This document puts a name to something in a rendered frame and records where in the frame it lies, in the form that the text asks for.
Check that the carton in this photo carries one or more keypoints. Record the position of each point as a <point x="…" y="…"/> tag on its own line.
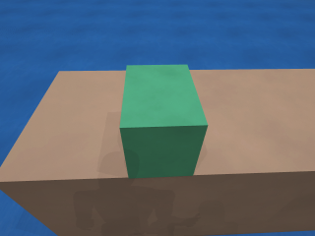
<point x="162" y="123"/>

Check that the pedestal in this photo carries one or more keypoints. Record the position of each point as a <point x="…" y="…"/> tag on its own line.
<point x="255" y="172"/>

